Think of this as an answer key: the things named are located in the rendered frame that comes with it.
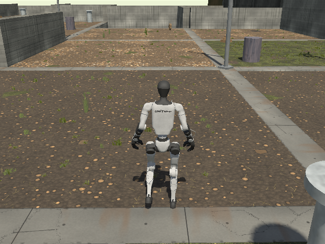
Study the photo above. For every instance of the left robot shin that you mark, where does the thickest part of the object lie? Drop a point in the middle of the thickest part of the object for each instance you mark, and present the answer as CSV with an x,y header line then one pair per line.
x,y
149,180

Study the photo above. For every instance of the robot left hand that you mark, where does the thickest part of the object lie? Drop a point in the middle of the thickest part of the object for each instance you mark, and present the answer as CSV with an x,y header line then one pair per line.
x,y
136,142

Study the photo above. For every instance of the left robot upper arm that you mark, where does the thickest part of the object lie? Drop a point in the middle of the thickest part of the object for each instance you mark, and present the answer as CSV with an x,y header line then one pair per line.
x,y
144,114

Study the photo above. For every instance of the robot shin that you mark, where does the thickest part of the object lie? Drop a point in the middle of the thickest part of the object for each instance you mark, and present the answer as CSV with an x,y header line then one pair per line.
x,y
149,180
173,186

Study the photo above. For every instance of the robot right hand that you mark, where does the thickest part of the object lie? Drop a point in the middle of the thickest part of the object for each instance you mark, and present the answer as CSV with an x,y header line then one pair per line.
x,y
186,143

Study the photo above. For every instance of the left robot forearm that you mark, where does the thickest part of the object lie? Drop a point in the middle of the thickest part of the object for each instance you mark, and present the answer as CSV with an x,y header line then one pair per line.
x,y
137,133

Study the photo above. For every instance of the right robot upper arm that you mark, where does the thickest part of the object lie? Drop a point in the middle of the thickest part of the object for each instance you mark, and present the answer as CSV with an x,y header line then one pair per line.
x,y
182,116

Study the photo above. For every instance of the right robot shin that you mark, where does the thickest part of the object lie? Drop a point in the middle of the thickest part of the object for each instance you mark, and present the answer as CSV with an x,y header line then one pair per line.
x,y
173,186

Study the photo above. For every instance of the right robot forearm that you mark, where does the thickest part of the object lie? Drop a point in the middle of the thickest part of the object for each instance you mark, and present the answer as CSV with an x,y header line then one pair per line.
x,y
188,134

